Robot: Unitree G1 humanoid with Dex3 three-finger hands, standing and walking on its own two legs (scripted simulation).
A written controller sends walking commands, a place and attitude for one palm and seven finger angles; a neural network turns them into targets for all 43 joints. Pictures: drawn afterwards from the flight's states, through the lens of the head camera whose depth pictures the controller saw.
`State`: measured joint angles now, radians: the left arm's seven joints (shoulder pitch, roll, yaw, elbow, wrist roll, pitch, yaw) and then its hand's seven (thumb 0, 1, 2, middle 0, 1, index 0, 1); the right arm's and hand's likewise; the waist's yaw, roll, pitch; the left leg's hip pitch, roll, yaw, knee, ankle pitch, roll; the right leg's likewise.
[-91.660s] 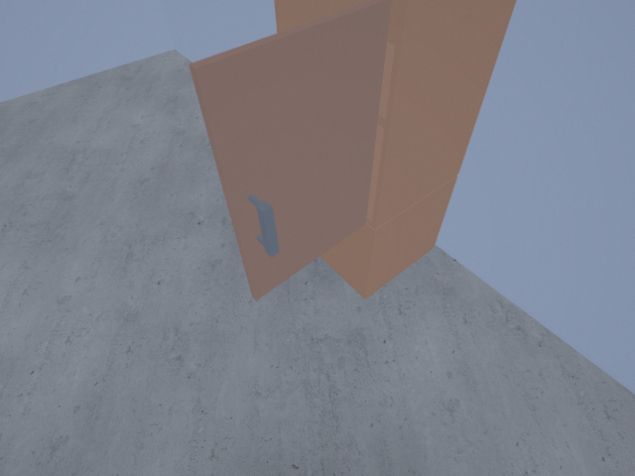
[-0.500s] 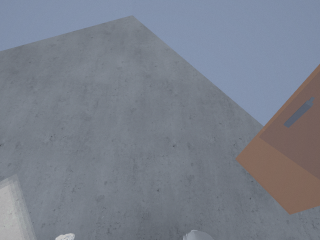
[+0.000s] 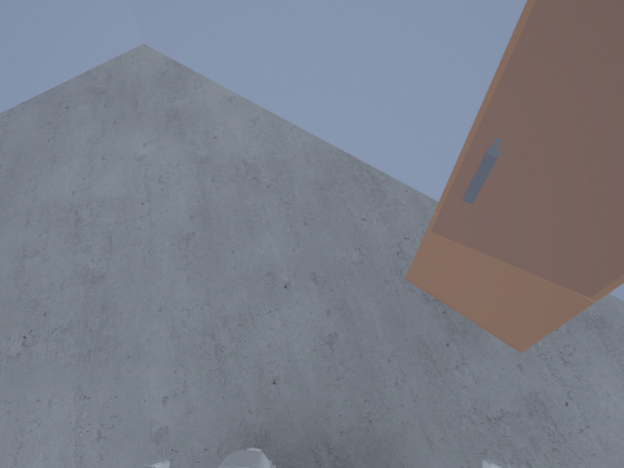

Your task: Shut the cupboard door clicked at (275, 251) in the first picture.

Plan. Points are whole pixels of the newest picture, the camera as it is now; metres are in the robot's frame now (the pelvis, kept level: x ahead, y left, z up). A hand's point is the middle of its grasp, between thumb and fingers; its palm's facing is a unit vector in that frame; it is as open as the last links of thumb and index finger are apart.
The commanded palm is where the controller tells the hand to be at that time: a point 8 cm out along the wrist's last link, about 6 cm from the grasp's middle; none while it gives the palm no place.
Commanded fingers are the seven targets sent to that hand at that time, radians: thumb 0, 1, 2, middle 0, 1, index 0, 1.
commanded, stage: turn to face it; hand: left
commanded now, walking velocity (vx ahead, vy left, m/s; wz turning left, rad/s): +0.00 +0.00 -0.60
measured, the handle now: (482, 171) +0.67 -0.29 -0.08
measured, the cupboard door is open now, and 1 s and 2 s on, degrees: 9 9 9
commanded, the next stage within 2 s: take the last steps up to it in 0.64 s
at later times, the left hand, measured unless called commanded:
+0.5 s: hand (224, 411) +0.21 +0.15 -0.16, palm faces -0.30 -0.91 -0.30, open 7.4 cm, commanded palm none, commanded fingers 0.00 0.90 0.90 -0.20 -0.30 -0.20 -0.30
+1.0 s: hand (239, 426) +0.19 +0.13 -0.18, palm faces -0.39 -0.91 -0.15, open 7.4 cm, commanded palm none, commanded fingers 0.00 0.90 0.90 -0.20 -0.30 -0.20 -0.30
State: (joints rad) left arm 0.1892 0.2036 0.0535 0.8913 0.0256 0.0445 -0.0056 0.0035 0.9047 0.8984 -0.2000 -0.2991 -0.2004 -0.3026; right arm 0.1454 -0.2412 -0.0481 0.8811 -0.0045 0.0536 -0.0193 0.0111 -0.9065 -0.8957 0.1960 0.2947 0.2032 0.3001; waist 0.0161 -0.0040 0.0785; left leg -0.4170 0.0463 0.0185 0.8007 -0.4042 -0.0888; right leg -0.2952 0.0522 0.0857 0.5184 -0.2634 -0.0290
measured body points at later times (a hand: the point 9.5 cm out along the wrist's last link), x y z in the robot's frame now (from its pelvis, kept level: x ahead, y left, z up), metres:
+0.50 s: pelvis +0.03 -0.02 -0.02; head +0.06 -0.06 +0.43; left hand +0.22 +0.20 -0.13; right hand -0.02 -0.28 -0.18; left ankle +0.00 +0.13 -0.71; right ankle -0.01 -0.11 -0.74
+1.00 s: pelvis +0.08 -0.03 +0.00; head +0.11 -0.01 +0.45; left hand +0.21 +0.18 -0.17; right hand +0.02 -0.27 -0.13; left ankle +0.11 +0.08 -0.74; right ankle -0.01 -0.11 -0.68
